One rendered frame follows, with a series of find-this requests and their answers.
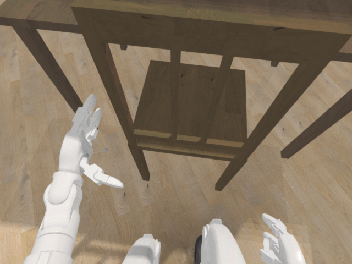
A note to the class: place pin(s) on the chair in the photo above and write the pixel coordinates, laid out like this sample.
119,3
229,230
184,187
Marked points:
197,110

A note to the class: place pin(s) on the left robot hand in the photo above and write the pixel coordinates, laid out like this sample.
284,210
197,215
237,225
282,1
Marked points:
77,142

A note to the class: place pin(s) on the left robot forearm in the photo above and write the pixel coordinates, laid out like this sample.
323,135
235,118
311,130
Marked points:
57,234

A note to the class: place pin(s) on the robot right shin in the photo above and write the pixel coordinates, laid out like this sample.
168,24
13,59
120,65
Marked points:
206,258

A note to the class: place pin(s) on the table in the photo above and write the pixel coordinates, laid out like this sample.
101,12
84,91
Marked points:
26,16

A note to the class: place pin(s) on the right robot hand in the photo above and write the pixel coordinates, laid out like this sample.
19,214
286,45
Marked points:
285,249

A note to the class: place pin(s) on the robot right thigh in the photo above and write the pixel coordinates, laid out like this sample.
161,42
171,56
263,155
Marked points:
220,243

